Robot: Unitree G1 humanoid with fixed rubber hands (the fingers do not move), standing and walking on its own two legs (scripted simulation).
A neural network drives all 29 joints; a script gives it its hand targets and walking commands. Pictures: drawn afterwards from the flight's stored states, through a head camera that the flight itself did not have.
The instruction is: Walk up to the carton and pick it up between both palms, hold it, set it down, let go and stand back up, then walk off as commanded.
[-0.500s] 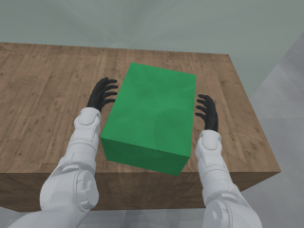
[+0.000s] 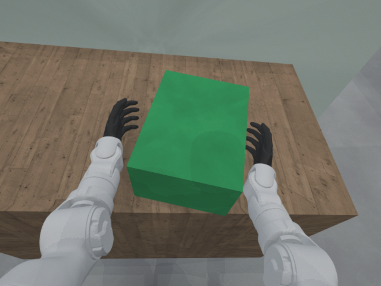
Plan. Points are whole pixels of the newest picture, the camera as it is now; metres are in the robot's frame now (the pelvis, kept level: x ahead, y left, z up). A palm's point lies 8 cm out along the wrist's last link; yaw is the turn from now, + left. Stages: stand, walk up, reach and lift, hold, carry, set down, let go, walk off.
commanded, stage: set down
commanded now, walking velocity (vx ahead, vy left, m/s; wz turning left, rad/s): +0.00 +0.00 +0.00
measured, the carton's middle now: (194, 139) +0.45 +0.01 +0.00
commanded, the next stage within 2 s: none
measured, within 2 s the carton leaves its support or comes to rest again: neither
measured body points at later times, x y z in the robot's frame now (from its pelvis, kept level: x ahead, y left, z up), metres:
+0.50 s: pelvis -0.02 +0.00 +0.00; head -0.01 +0.04 +0.45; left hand +0.43 +0.23 +0.13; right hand +0.41 -0.14 +0.13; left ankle +0.02 +0.09 -0.74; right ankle -0.04 -0.16 -0.74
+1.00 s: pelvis -0.04 +0.00 +0.00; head -0.04 +0.05 +0.45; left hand +0.40 +0.23 +0.12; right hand +0.38 -0.14 +0.12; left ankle +0.02 +0.09 -0.74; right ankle -0.04 -0.15 -0.74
